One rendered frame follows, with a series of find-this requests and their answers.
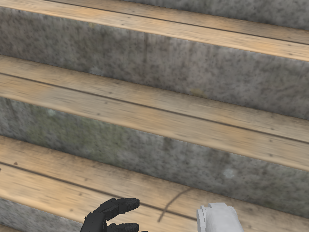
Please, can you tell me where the robot left hand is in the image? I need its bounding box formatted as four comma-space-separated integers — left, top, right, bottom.
80, 197, 148, 232

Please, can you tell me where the right robot thigh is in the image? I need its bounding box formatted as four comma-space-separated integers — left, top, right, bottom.
196, 202, 244, 232

